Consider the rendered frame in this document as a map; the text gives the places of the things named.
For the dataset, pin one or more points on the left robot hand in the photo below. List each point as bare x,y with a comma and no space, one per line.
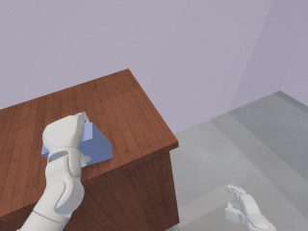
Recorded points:
66,132

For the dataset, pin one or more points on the robot right forearm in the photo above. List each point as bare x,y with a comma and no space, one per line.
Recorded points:
257,222

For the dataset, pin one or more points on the table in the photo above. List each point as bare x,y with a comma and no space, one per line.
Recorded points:
133,191

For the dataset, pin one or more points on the sponge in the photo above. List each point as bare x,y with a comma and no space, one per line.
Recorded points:
93,144

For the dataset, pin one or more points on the right robot hand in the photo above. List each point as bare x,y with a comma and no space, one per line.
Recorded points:
248,205

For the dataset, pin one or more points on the robot left forearm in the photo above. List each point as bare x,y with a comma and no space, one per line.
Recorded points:
63,194

